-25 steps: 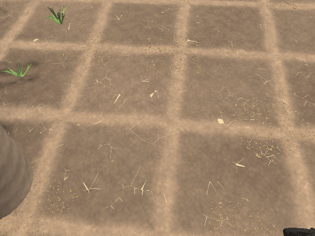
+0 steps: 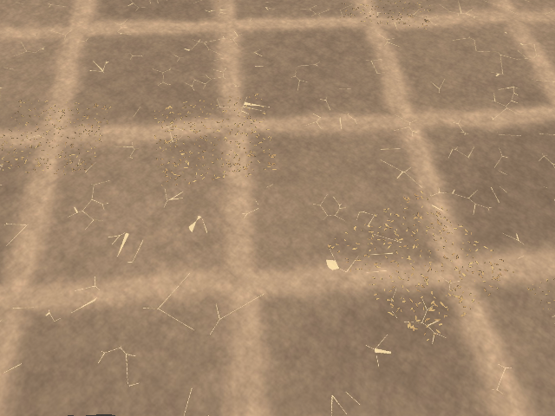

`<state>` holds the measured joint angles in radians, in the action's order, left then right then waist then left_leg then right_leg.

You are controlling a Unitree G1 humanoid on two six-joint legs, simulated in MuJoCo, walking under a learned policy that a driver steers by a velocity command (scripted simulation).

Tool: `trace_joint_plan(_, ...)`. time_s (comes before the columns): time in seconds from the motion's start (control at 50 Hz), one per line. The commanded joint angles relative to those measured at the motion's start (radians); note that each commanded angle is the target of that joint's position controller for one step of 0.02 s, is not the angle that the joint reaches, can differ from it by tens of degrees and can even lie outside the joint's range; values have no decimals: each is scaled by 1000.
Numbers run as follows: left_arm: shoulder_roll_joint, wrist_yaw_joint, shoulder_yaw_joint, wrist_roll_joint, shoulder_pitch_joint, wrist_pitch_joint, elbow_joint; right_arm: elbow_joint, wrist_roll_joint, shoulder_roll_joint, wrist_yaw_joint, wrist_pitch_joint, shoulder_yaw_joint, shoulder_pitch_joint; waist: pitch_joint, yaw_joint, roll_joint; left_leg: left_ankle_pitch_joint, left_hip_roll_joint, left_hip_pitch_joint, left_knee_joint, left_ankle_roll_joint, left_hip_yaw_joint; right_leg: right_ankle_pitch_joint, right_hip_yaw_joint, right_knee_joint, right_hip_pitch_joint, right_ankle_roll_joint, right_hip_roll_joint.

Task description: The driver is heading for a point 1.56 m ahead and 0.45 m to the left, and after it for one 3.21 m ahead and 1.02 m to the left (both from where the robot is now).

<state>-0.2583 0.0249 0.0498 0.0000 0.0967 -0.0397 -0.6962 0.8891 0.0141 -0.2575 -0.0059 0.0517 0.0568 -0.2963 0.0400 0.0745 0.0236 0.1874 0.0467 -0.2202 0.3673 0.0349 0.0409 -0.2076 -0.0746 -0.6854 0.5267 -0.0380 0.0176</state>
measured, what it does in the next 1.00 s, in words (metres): steps on the spot, turning left: right foot, then left foot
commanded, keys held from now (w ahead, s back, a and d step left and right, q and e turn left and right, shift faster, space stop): q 0.56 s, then no key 0.44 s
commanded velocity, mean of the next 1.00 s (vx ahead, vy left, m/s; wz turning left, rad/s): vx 0.04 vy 0.00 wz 0.37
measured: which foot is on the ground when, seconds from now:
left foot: down 0.00-0.10, up 0.12-0.46, down 0.48-1.00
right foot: up 0.00-0.08, down 0.10-0.48, up 0.50-0.92, down 0.94-1.00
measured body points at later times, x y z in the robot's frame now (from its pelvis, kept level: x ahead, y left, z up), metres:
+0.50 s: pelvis +0.05 +0.01 -0.02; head +0.08 +0.04 +0.43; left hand +0.11 +0.33 -0.13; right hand +0.28 -0.22 -0.11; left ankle +0.03 +0.11 -0.75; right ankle +0.11 -0.13 -0.74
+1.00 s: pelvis +0.06 +0.01 -0.01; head +0.09 +0.01 +0.44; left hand +0.06 +0.32 -0.12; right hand +0.29 -0.16 -0.12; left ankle +0.03 +0.11 -0.75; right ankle +0.11 -0.11 -0.75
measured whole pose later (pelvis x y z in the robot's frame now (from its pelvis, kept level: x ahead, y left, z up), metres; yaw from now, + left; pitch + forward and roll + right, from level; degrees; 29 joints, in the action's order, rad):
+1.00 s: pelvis +0.06 +0.01 -0.01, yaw +24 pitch +1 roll +0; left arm -0.27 0.02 0.06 -0.01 0.19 -0.01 -0.82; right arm 0.73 -0.03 -0.25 0.00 0.00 0.03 -0.18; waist 0.02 0.01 -0.02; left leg 0.24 0.06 -0.28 0.51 0.02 0.06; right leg -0.28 -0.03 -0.50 0.23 -0.02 0.02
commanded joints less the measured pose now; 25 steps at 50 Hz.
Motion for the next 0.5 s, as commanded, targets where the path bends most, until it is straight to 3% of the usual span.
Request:
trace_joint_plan(0.02, -86, 5, 27, 3, 26, 2, 55, -77, 16, -196, 17, -7, 48, 56, -126, -57, -152, -480, -222, 27, -16, 156, 200, 54, 21, 90, -150, 4, -43)
trace_joint_plan(0.06, -99, 3, 37, 1, 55, -7, 49, -90, 23, -185, 25, -19, 47, 87, -116, -95, -152, -327, -195, 2, 38, 120, 240, 141, 20, 245, -245, 28, -44)
trace_joint_plan(0.08, -125, 6, 46, -8, 78, -13, 46, -98, 21, -161, 28, -21, 41, 82, -126, -103, -130, -229, -156, -42, 91, 80, 240, 238, -1, 311, -338, 56, 2)
trace_joint_plan(0.1, -189, 18, 62, -27, 126, -12, 52, -121, 1, -102, 28, -18, 24, 76, -192, -104, -11, -28, -90, -149, 257, 28, 184, 474, -126, 285, -494, 122, 179)
trace_joint_plan(0.12, -219, 25, 67, -32, 133, 6, 66, -118, -15, -50, 23, -13, 10, -41, -242, -59, 210, 476, 29, -333, 472, -32, 66, 762, -300, 246, -630, 260, 385)
trace_joint_plan(0.14, -196, 18, 65, -28, 164, 16, 53, -126, -1, -119, 24, -16, 25, -44, -275, -87, 244, 535, -1, -412, 666, -66, 35, 656, -404, 297, -603, 348, 455)
trace_joint_plan(0.16, -151, 14, 53, -22, 132, 15, 62, -122, 6, -176, 28, -31, 45, -14, -224, -88, 148, 466, -38, -442, 776, -81, 43, 516, -339, 317, -557, 328, 389)
trace_joint_plan(0.18, -125, 13, 45, -18, 72, 15, 67, -117, 7, -181, 35, -52, 53, 1, -182, -71, 107, 396, -58, -452, 811, -96, 41, 418, -253, 330, -496, 286, 331)
trace_joint_plan(0.2, -111, 10, 38, -14, 23, 15, 75, -113, 5, -178, 41, -75, 58, -1, -148, -57, 102, 347, -74, -431, 825, -112, 40, 361, -187, 351, -425, 265, 300)
trace_joint_plan(0.24, -129, 10, 43, -25, -17, 17, 65, -135, 3, -140, 42, -99, 52, 8, -105, -42, 115, 261, -76, -363, 806, -129, 3, 330, -81, 390, -308, 258, 254)
trace_joint_plan(0.32, -148, 21, 53, -21, -10, 23, 44, -196, 1, -99, 24, -99, 35, 76, -128, -64, 130, 183, -98, -289, 590, -122, -32, 330, 14, 391, -324, 268, 257)
trace_joint_plan(0.38, -185, 19, 66, -10, 0, 30, 31, -229, 1, -116, 3, -98, 35, 104, -156, -78, 141, 161, -96, -205, 459, -96, -65, 341, 33, 372, -345, 266, 291)
trace_joint_plan(0.42, -200, 14, 71, 3, 7, 32, 20, -242, 1, -133, -9, -102, 42, 101, -151, -75, 143, 145, -87, -160, 366, -67, -86, 302, 38, 343, -359, 245, 308)
trace_joint_plan(0.46, -197, 13, 71, 22, 0, 36, 8, -229, -2, -134, -16, -105, 50, 51, -146, -41, 123, 29, -52, -42, 186, -20, -121, 208, 80, 263, -321, 183, 284)
trace_joint_plan(0.48, -168, 9, 66, 21, 50, 38, -17, -221, -8, -160, -10, -105, 62, 21, -137, -39, 66, -61, -46, 51, 98, 14, -84, 102, 130, 173, -253, 117, 246)
trace_joint_plan(0.5, -111, 2, 51, -11, 78, 40, -12, -235, -10, -263, 9, -102, 88, 3, -121, -66, -192, -344, -245, 175, 3, 93, 206, -153, 243, -96, -51, 11, 134)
